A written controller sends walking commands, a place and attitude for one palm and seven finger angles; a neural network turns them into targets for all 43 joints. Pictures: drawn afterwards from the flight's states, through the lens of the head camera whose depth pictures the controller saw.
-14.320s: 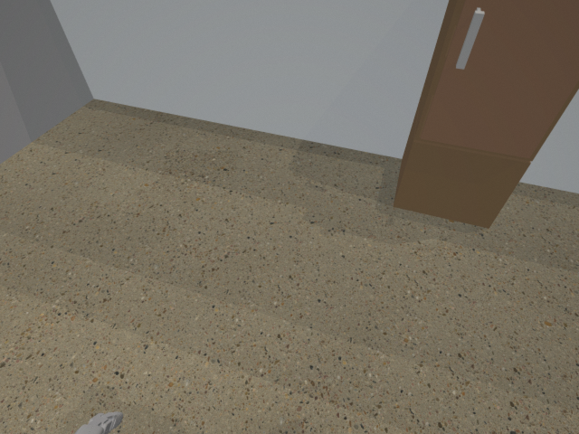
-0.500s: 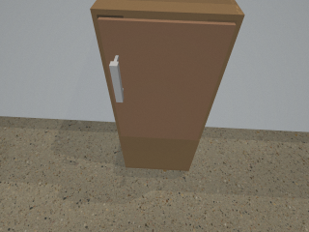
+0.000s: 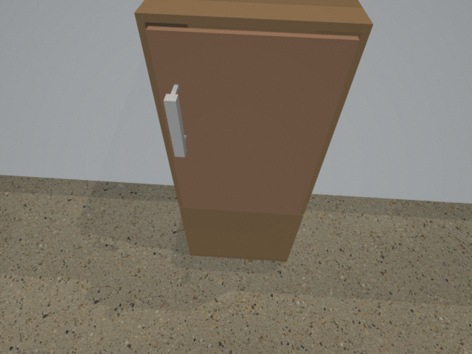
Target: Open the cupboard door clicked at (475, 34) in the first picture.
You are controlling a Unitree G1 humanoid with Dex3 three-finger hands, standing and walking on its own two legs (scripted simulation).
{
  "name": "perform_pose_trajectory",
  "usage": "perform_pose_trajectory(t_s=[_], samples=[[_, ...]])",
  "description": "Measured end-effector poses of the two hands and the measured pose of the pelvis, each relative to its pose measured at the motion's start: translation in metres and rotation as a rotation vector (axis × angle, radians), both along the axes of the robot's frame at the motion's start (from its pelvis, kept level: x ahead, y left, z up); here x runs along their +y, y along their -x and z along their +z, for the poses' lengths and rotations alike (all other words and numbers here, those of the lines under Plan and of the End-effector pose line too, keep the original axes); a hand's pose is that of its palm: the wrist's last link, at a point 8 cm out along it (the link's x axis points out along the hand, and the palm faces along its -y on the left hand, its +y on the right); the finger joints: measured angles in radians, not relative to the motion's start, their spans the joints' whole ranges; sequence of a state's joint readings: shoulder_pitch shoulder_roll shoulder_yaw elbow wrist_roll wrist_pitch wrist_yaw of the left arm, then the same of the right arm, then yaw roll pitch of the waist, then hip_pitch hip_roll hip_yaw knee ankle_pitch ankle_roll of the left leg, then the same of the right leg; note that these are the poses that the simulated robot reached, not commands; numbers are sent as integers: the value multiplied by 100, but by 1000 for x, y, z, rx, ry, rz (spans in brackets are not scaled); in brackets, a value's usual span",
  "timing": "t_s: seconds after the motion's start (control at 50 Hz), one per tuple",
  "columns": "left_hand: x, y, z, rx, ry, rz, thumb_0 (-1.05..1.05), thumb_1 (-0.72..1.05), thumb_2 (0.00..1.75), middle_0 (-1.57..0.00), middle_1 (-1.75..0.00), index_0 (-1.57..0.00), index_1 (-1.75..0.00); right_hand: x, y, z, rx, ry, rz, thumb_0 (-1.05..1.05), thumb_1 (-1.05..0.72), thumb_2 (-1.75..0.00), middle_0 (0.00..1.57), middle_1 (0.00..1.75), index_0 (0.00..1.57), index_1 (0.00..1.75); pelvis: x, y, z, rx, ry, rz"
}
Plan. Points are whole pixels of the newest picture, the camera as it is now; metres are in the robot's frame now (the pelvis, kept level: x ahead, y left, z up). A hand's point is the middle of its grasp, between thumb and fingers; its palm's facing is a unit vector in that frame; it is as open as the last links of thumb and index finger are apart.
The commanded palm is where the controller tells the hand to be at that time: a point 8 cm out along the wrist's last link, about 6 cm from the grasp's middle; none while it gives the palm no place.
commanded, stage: raise the hand with hooked fingers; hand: left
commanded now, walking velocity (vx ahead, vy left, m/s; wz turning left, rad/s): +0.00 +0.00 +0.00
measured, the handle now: (178, 121) +0.58 +0.18 +0.05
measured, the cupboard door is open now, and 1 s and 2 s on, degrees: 0 0 0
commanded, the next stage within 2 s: none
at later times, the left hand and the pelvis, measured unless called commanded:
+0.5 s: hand (135, 353) +0.13 +0.18 -0.06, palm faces +0.09 -1.00 -0.01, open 8.9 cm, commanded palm +0.13 +0.24 -0.03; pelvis -0.04 -0.02 -0.07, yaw +1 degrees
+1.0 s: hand (93, 296) +0.19 +0.24 +0.02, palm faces +0.09 -0.99 -0.09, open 12.0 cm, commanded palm +0.16 +0.28 +0.02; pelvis -0.04 +0.00 -0.05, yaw +1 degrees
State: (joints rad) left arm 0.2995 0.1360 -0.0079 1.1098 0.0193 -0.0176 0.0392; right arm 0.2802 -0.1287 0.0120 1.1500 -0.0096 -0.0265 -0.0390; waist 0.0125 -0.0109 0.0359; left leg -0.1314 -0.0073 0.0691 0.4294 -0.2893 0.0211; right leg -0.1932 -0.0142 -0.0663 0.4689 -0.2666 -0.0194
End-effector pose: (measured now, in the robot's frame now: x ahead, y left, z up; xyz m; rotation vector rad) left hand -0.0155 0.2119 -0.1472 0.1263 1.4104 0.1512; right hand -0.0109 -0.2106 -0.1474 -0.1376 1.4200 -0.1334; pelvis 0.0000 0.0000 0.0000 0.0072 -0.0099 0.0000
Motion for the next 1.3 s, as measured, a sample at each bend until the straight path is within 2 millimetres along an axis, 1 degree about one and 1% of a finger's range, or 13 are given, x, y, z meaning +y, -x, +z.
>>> perform_pose_trajectory(t_s=[0.06, 0.16, 0.24, 0.3, 0.38, 0.48, 0.56, 0.64, 0.72, 0.82, 0.92, 1.14, 1.3], samples=[[4, -6, 4, -31, -19, 36, 2, 93, 90, -20, -30, -20, -30, -5, -5, 1, -32, 13, 0, 1, -92, -90, 20, 30, 20, 30, 0, 1, -1, 4, 7, 0], [33, -97, 83, -603, -156, 89, 5, 94, 89, -20, -32, -20, -32, -27, -50, 13, -377, 70, 11, 2, -93, -90, 20, 30, 20, 30, 2, 6, -6, 13, -4, 24], [15, -174, 149, -1074, -100, -10, 3, 86, 86, -20, -35, -20, -35, -41, -103, 29, -639, 95, 62, 2, -92, -90, 20, 30, 20, 30, 2, 17, -15, 54, -2, 41], [-8, -200, 166, -1338, 50, -79, 2, 79, 84, -20, -39, -20, -39, -49, -136, 48, -794, 112, 102, 2, -92, -90, 20, 30, 20, 30, -5, 26, -27, 106, -11, 20], [-22, -187, 139, -1420, 188, -175, 1, 69, 80, -21, -44, -21, -44, -57, -170, 69, -917, 138, 180, 2, -91, -90, 20, 30, 20, 30, -15, 34, -46, 146, -18, 8], [7, -134, 91, -1234, 111, -96, 1, 56, 76, -23, -51, -23, -52, -58, -197, 68, -947, 153, 244, 1, -91, -90, 20, 30, 20, 30, -22, 38, -65, 175, -8, 17], [37, -112, 107, -1291, -42, -42, 1, 47, 72, -23, -57, -24, -57, -44, -201, 47, -913, 123, 283, 1, -91, -90, 20, 30, 20, 30, -23, 41, -74, 193, 21, 44], [40, -129, 142, -1483, -51, -135, 1, 37, 68, -23, -63, -23, -63, -24, -186, 17, -844, 61, 292, 1, -91, -90, 20, 30, 20, 30, -21, 46, -79, 202, 48, 63], [31, -170, 145, -1459, 91, -284, 1, 28, 64, -23, -69, -24, -69, -11, -155, -4, -763, 13, 232, 2, -90, -90, 20, 30, 20, 30, -18, 51, -78, 207, 49, 56], [40, -196, 135, -1263, 177, -240, 0, 16, 59, -25, -77, -25, -77, -14, -116, 0, -691, 22, 120, 2, -90, -90, 20, 30, 21, 30, -11, 47, -64, 201, 30, 26], [66, -188, 162, -1351, 42, -124, 0, 5, 54, -26, -84, -26, -84, -27, -97, 13, -662, 79, 92, 2, -90, -90, 20, 30, 21, 30, -4, 39, -53, 187, 25, 14], [80, -196, 164, -1345, 84, -215, 0, -21, 43, -27, -101, -28, -101, -32, -126, 37, -742, 150, 163, 2, -90, -90, 20, 30, 20, 30, 10, 39, -47, 157, 41, 32], [109, -212, 203, -1462, 8, -151, -1, -39, 35, -29, -112, -29, -112, -7, -153, 55, -826, 98, 196, 2, -90, -90, 20, 30, 20, 30, 12, 33, -38, 123, 43, 36]])
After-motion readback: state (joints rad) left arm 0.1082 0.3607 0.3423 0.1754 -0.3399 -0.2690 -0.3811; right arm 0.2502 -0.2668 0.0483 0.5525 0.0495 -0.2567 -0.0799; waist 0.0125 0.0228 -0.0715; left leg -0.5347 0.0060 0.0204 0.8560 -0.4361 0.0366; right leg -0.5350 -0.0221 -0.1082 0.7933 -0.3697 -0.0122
